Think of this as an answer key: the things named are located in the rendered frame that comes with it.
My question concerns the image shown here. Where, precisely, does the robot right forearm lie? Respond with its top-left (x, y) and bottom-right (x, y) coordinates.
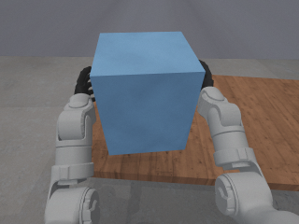
top-left (197, 86), bottom-right (273, 205)

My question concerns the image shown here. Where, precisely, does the carton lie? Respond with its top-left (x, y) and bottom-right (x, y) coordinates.
top-left (90, 31), bottom-right (206, 156)

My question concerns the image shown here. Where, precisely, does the left robot hand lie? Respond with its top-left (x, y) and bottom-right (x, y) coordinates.
top-left (74, 66), bottom-right (95, 102)

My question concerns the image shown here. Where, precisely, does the right robot upper arm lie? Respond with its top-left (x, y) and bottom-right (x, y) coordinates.
top-left (215, 171), bottom-right (299, 224)

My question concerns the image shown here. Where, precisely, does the left robot upper arm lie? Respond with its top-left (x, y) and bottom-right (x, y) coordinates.
top-left (45, 187), bottom-right (101, 224)

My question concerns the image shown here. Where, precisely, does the table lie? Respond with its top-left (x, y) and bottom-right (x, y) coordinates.
top-left (91, 75), bottom-right (299, 191)

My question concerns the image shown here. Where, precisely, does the right robot hand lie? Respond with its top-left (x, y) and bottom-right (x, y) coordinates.
top-left (199, 60), bottom-right (214, 90)

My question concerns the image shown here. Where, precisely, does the robot left forearm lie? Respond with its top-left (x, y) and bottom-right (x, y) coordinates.
top-left (44, 93), bottom-right (96, 223)

